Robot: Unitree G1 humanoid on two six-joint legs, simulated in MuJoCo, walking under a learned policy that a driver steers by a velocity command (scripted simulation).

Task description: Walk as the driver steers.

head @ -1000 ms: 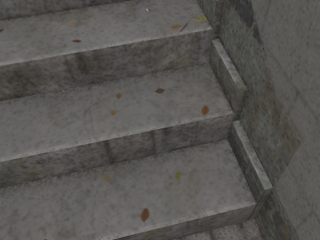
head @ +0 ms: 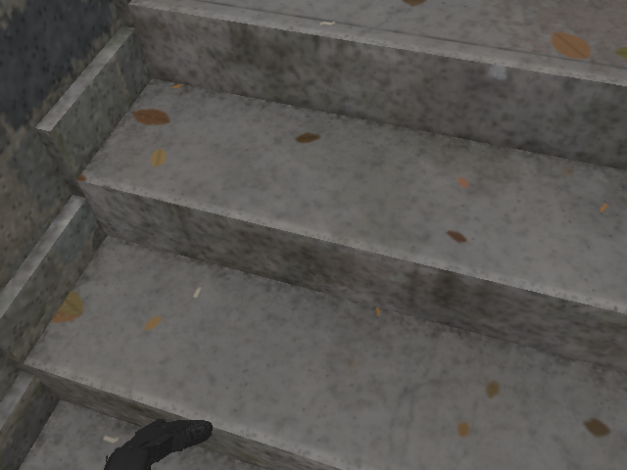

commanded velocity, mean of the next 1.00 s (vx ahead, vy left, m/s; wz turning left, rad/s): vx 0.04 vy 0.00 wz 0.05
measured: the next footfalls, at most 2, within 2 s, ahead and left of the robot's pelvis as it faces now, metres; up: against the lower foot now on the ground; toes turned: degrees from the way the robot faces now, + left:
left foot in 0.48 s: +0.27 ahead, +0.11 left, +0.00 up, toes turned +3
left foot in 1.68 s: +0.55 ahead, +0.28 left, +0.17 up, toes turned +6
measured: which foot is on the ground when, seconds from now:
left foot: up 0.00-0.46, down 0.48-1.00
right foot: down 0.00-1.00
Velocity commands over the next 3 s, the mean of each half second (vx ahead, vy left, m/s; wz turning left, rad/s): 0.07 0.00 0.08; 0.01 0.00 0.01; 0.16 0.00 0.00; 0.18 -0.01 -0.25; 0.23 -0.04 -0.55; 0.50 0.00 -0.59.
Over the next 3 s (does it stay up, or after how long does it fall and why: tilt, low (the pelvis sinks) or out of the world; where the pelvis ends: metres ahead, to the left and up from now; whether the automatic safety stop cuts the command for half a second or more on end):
stays up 0.62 -0.05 0.28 its command is cut before an obstacle after 1.7 s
